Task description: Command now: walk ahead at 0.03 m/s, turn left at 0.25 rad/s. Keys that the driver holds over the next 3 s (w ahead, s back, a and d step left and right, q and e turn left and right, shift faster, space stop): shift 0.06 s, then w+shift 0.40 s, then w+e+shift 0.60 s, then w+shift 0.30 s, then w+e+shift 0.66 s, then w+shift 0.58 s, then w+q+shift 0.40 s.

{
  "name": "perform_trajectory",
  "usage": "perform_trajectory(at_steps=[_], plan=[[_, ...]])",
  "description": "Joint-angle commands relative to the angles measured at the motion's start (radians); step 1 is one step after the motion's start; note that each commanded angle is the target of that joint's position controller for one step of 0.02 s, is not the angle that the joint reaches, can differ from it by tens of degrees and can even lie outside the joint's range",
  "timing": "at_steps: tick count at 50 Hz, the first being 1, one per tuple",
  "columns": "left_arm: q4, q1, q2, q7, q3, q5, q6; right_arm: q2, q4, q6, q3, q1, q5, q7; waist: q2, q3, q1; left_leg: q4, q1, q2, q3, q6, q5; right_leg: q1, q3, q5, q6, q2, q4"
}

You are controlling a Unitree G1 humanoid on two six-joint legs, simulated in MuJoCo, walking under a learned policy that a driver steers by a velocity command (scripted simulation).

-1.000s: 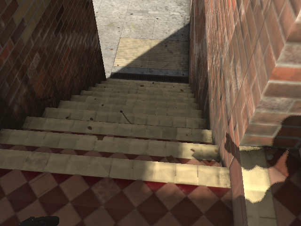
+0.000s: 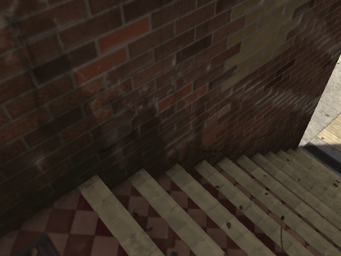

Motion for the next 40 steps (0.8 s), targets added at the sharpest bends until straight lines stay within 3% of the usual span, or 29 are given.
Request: perform_trajectory(at_steps=[1, 3, 4, 5, 6, 7, 9, 11, 13, 15, 16, 17, 18, 19, 20, 21, 22, 23, 24, 27, 28, 30, 31, 33, 34, 36, 37, 39, 40], plan=[[-0.094, -0.049, 0.075, 0.009, 0.005, -0.024, -0.006, -0.146, -0.016, 0.013, -0.054, 0.047, -0.009, -0.015, -0.074, -0.097, -0.036, 0.311, -0.127, 0.096, 0.018, -0.071, -0.02, 0.169, 0.332, 0.348, -0.206, -0.315, -0.137], [-0.085, -0.056, 0.066, 0.012, -0.007, -0.02, 0.007, -0.084, -0.008, 0.02, -0.033, 0.052, 0.001, -0.007, -0.096, -0.076, -0.045, 0.287, -0.107, 0.12, 0.053, -0.086, 0.041, 0.14, 0.248, 0.279, -0.179, -0.251, -0.159], [-0.071, -0.036, 0.03, 0.012, -0.022, -0.015, 0.011, -0.046, -0.006, 0.017, -0.014, 0.062, 0.001, 0.0, -0.12, -0.12, -0.048, 0.172, -0.072, 0.161, 0.093, -0.092, 0.084, 0.169, 0.209, 0.046, -0.151, -0.203, -0.199], [-0.061, -0.012, 0.062, 0.016, -0.011, -0.028, 0.021, -0.034, -0.015, 0.012, -0.004, 0.044, 0.001, 0.009, -0.187, -0.122, -0.035, 0.07, -0.069, 0.181, 0.185, -0.098, 0.101, 0.191, 0.199, -0.162, -0.137, -0.168, -0.241], [-0.057, 0.03, 0.138, 0.024, 0.014, -0.043, 0.033, -0.055, -0.022, 0.001, -0.004, 0.011, 0.006, 0.015, -0.243, -0.105, 0.003, 0.028, -0.079, 0.179, 0.259, -0.1, 0.082, 0.204, 0.231, -0.277, -0.148, -0.17, -0.275], [-0.056, 0.066, 0.177, 0.029, 0.027, -0.047, 0.038, -0.076, -0.024, -0.012, -0.007, -0.011, 0.014, 0.018, -0.252, -0.09, 0.026, -0.016, -0.082, 0.195, 0.275, -0.09, 0.063, 0.207, 0.276, -0.358, -0.163, -0.197, -0.294], [-0.056, 0.113, 0.191, 0.033, 0.032, -0.045, 0.032, -0.073, -0.026, -0.042, 0.001, -0.058, 0.016, 0.024, -0.222, -0.046, 0.055, -0.141, -0.075, 0.222, 0.278, -0.053, 0.058, 0.199, 0.322, -0.416, -0.179, -0.238, -0.313], [-0.059, 0.117, 0.189, 0.029, 0.031, -0.052, 0.019, -0.064, -0.018, -0.073, 0.007, -0.067, 0.006, 0.03, -0.195, -0.026, 0.056, -0.257, -0.015, 0.229, 0.289, -0.015, 0.089, 0.162, 0.315, -0.383, -0.178, -0.251, -0.309], [-0.068, 0.103, 0.182, 0.018, 0.024, -0.061, 0.011, -0.054, -0.001, -0.101, 0.013, -0.033, 0.001, 0.038, -0.193, -0.021, 0.032, -0.368, 0.075, 0.222, 0.313, 0.024, 0.151, 0.103, 0.294, -0.351, -0.176, -0.242, -0.293], [-0.086, 0.072, 0.163, 0.007, 0.014, -0.071, 0.006, -0.039, 0.034, -0.125, 0.018, 0.044, -0.009, 0.045, -0.155, -0.035, -0.019, -0.497, 0.243, 0.208, 0.353, 0.062, 0.284, -0.006, 0.242, -0.333, -0.152, -0.208, -0.234], [-0.105, 0.045, 0.138, 0.0, 0.004, -0.068, -0.003, -0.044, 0.055, -0.134, 0.017, 0.118, -0.014, 0.043, -0.136, -0.058, -0.052, -0.488, 0.371, 0.242, 0.325, 0.082, 0.282, -0.109, 0.214, -0.304, -0.126, -0.186, -0.163], [-0.151, -0.038, 0.075, -0.013, -0.016, -0.057, -0.019, -0.083, 0.085, -0.138, 0.006, 0.267, -0.018, 0.039, -0.047, -0.073, -0.12, -0.533, 0.531, 0.363, 0.179, 0.121, 0.175, -0.289, 0.143, -0.279, -0.081, -0.124, 0.055], [-0.201, -0.053, 0.019, -0.025, -0.035, -0.061, -0.044, -0.195, 0.083, -0.136, -0.028, 0.3, -0.027, 0.048, 0.177, -0.059, -0.124, -0.651, 0.576, 0.562, -0.197, 0.241, -0.136, -0.517, -0.025, -0.226, -0.022, -0.025, 0.305], [-0.211, -0.074, 0.092, -0.028, -0.015, -0.069, -0.068, -0.197, 0.071, -0.138, -0.035, 0.283, -0.031, 0.051, 0.128, 0.008, -0.131, -0.711, 0.529, 0.652, -0.357, 0.313, -0.23, -0.653, 0.009, -0.279, -0.012, -0.07, 0.479], [-0.205, -0.06, 0.118, -0.033, -0.004, -0.079, -0.078, -0.153, 0.062, -0.141, -0.02, 0.259, -0.03, 0.048, 0.095, 0.048, -0.106, -0.693, 0.53, 0.622, -0.306, 0.302, -0.192, -0.718, 0.048, -0.219, -0.014, -0.087, 0.556], [-0.188, -0.028, 0.117, -0.037, -0.003, -0.064, -0.079, -0.134, 0.05, -0.144, -0.011, 0.246, -0.031, 0.048, 0.082, 0.029, -0.088, -0.673, 0.547, 0.576, -0.228, 0.278, -0.125, -0.727, 0.033, -0.159, -0.011, -0.103, 0.583], [-0.18, -0.023, 0.125, -0.036, 0.003, -0.048, -0.081, -0.125, 0.043, -0.145, -0.008, 0.232, -0.02, 0.051, 0.066, 0.027, -0.076, -0.678, 0.53, 0.554, -0.184, 0.26, -0.061, -0.728, 0.023, -0.115, -0.01, -0.127, 0.567], [-0.177, -0.035, 0.124, -0.041, 0.002, -0.029, -0.084, -0.127, 0.054, -0.139, -0.003, 0.246, -0.025, 0.043, 0.063, 0.016, -0.089, -0.677, 0.498, 0.503, -0.088, 0.246, 0.054, -0.662, -0.004, -0.042, 0.009, -0.116, 0.537], [-0.175, -0.045, 0.111, -0.049, -0.002, -0.024, -0.086, -0.131, 0.068, -0.138, -0.002, 0.264, -0.033, 0.034, 0.07, 0.011, -0.098, -0.679, 0.459, 0.476, -0.016, 0.233, 0.165, -0.605, -0.017, 0.015, 0.019, -0.085, 0.529], [-0.148, -0.034, 0.096, -0.06, -0.007, -0.021, -0.084, -0.139, 0.101, -0.15, 0.0, 0.268, -0.05, 0.029, 0.101, -0.02, -0.082, -0.62, 0.313, 0.418, 0.198, 0.198, 0.463, -0.395, -0.096, 0.19, 0.028, -0.045, 0.545], [-0.126, -0.027, 0.149, -0.058, 0.023, -0.039, -0.078, -0.136, 0.122, -0.158, -0.003, 0.326, -0.06, 0.039, 0.083, -0.017, -0.092, -0.565, 0.346, 0.422, 0.203, 0.181, 0.441, -0.42, -0.038, 0.306, 0.008, -0.055, 0.542], [-0.149, -0.104, 0.14, -0.062, 0.027, -0.05, -0.068, -0.097, 0.127, -0.167, 0.013, 0.341, -0.052, 0.042, 0.076, 0.044, -0.1, -0.535, 0.379, 0.446, 0.219, 0.166, 0.552, -0.485, -0.033, 0.323, -0.019, -0.033, 0.505], [-0.157, -0.117, 0.147, -0.079, 0.036, -0.045, -0.067, -0.068, 0.154, -0.165, 0.018, 0.362, -0.035, 0.023, 0.068, 0.08, -0.086, -0.508, 0.38, 0.424, 0.282, 0.108, 0.449, -0.494, 0.035, 0.461, -0.043, -0.042, 0.318], [-0.169, -0.181, 0.105, -0.111, 0.03, -0.035, -0.067, -0.08, 0.174, -0.163, 0.015, 0.387, -0.036, 0.005, 0.101, 0.085, -0.117, -0.487, 0.338, 0.433, 0.326, 0.084, 0.418, -0.406, -0.028, 0.6, -0.066, -0.03, 0.246], [-0.168, -0.159, 0.1, -0.128, 0.033, -0.027, -0.065, -0.074, 0.183, -0.155, 0.016, 0.368, -0.033, -0.009, 0.098, 0.093, -0.089, -0.41, 0.312, 0.434, 0.352, 0.07, 0.432, -0.381, 0.001, 0.684, -0.079, -0.052, 0.208], [-0.171, -0.179, 0.09, -0.15, 0.031, -0.035, -0.057, -0.096, 0.174, -0.144, 0.009, 0.36, -0.035, -0.018, 0.067, 0.114, -0.103, -0.381, 0.313, 0.449, 0.37, 0.065, 0.488, -0.356, -0.044, 0.64, -0.085, -0.049, 0.162], [-0.172, -0.172, 0.087, -0.157, 0.03, -0.049, -0.047, -0.101, 0.188, -0.135, 0.008, 0.383, -0.028, -0.021, 0.041, 0.134, -0.113, -0.34, 0.386, 0.464, 0.367, 0.063, 0.481, -0.418, -0.026, 0.613, -0.089, -0.075, 0.114], [-0.166, -0.159, 0.088, -0.166, 0.03, -0.04, -0.042, -0.122, 0.185, -0.114, 0.005, 0.37, -0.022, -0.032, 0.0, 0.152, -0.105, -0.261, 0.421, 0.458, 0.391, 0.041, 0.671, -0.401, -0.083, 0.544, -0.09, -0.057, 0.018], [-0.158, -0.108, 0.106, -0.159, 0.043, -0.031, -0.035, -0.151, 0.17, -0.109, -0.002, 0.351, -0.021, -0.038, 0.04, 0.1, -0.085, -0.185, 0.41, 0.438, 0.416, 0.035, 0.857, -0.266, -0.14, 0.522, -0.084, -0.031, 0.011]])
